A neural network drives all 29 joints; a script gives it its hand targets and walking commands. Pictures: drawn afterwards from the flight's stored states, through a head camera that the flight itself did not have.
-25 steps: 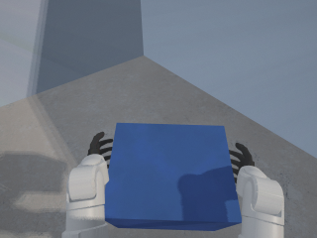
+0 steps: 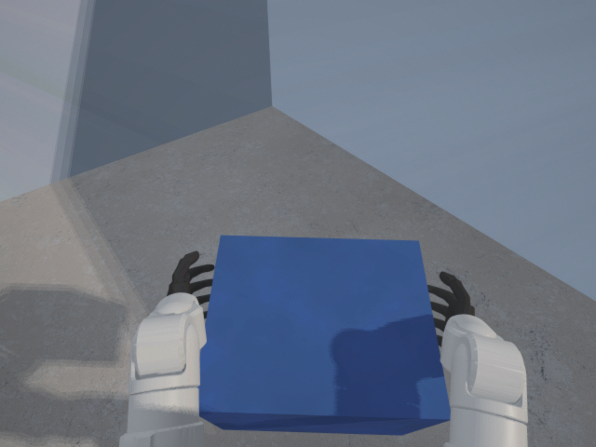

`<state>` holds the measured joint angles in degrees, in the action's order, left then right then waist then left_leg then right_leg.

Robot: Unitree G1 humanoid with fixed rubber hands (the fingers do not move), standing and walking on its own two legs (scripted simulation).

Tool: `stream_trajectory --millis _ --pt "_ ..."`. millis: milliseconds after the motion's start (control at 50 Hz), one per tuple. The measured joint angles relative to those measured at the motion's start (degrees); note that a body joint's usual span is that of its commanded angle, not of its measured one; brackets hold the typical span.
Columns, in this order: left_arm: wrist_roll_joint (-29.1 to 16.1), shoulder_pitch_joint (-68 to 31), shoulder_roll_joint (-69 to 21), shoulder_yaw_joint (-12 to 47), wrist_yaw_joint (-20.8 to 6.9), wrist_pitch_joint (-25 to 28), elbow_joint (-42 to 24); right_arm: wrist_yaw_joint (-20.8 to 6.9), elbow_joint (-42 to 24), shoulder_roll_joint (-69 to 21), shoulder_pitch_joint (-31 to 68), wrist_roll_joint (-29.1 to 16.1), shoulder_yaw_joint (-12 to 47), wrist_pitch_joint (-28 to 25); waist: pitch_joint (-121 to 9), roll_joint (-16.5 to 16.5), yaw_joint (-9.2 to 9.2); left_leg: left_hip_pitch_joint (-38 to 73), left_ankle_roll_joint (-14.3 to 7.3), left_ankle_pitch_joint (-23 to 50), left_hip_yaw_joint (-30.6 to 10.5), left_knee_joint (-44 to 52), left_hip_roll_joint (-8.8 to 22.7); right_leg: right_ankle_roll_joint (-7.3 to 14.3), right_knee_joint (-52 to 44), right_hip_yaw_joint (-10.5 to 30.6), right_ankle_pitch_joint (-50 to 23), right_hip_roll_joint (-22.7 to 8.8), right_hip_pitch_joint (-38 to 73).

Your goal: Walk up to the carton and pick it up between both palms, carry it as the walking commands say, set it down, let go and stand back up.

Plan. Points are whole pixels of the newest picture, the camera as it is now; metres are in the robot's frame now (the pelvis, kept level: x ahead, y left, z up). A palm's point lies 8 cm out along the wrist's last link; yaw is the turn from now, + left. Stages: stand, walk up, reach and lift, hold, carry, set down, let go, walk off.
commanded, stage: carry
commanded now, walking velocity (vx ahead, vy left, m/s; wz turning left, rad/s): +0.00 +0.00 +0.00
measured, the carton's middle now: (315, 340) +0.28 +0.00 -0.01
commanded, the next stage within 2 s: hold in 0.32 s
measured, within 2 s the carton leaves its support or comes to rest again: neither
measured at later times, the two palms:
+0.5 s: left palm (195, 318) +0.28 +0.17 +0.04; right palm (454, 338) +0.27 -0.18 +0.03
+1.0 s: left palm (193, 283) +0.32 +0.17 +0.07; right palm (451, 306) +0.31 -0.18 +0.05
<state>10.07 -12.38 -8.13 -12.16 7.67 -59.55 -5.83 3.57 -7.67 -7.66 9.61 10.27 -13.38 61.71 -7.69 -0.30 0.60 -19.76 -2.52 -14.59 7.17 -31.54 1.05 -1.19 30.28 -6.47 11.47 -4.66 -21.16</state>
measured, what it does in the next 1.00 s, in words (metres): stands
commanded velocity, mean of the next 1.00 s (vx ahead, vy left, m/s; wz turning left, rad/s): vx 0.00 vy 0.00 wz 0.00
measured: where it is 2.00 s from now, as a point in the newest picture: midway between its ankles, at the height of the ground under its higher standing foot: outside the picture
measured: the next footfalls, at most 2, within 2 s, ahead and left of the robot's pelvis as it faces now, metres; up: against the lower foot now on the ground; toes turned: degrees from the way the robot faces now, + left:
none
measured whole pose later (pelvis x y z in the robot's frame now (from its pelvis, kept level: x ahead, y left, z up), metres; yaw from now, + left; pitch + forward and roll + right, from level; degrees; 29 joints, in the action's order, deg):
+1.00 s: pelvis +0.03 -0.01 +0.02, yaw +5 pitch -5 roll -1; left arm 14.4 -17.6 -5.8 -16.5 1.5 -36.2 20.5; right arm -1.5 14.1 -7.3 12.9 16.0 -18.4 41.3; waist -3.1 -1.7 -2.6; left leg -3.5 -1.3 -9.9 -1.2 -18.0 -1.1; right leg -0.3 14.6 0.9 7.6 0.6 -2.4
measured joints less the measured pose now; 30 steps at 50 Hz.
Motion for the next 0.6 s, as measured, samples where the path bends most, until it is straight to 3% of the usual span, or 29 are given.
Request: stream_trajectory --millis 120,320,360,420,480,540,600 --pt "1.09 -0.54 -0.10 -0.38 -0.65 1.39 2.02 -0.45 2.17 0.03 0.06 0.47 -0.20 -1.90 -0.30 -0.25 0.05 0.17 -0.08 -0.10 0.18 0.08 -0.14 -0.12 0.29 0.21 0.23 -0.16 -0.04" --pt "0.17 0.27 0.04 0.25 -0.42 1.06 -0.24 -0.19 -0.42 0.07 -0.54 -0.08 0.32 -1.13 -0.12 -0.54 -0.13 0.21 0.11 -0.62 0.14 -0.39 0.19 -0.04 0.38 0.21 0.55 0.13 0.14" --pt "3.66 -1.96 -0.38 -2.09 -4.34 7.15 8.91 -2.99 8.62 0.39 1.34 3.42 -1.62 -7.57 2.50 -0.68 0.93 3.97 0.32 0.02 -1.06 1.64 -0.41 0.71 -1.70 3.35 -0.12 2.02 3.58" --pt "4.98 -0.59 -0.11 -2.35 -5.80 15.00 15.90 -4.63 16.45 1.36 1.01 5.54 -2.01 -15.65 5.95 -1.17 -0.82 8.02 0.19 1.55 -3.46 4.16 -1.58 0.57 -4.59 7.33 -1.45 4.01 8.44" --pt "2.92 0.27 0.08 -1.36 -3.90 18.86 17.88 -4.14 17.52 1.60 0.14 4.42 -2.56 -18.91 7.26 -1.35 -2.79 9.09 0.23 2.49 -5.65 5.44 -2.34 -0.10 -6.00 7.25 -1.30 4.11 10.35" --pt "2.31 -1.83 -0.32 -1.22 -0.84 21.15 20.33 -3.99 18.70 2.09 1.32 3.48 -3.38 -20.56 6.66 -1.13 -3.13 9.33 0.48 2.98 -6.32 6.12 -2.40 0.14 -6.95 7.96 -2.08 4.61 10.83" --pt "3.67 -5.31 -0.62 -2.85 -1.36 22.50 24.59 -4.42 21.41 2.61 3.76 4.33 -5.03 -21.19 5.62 -1.15 -3.17 10.54 0.72 3.51 -6.54 7.50 -2.12 0.40 -8.58 7.99 -2.48 4.97 12.16"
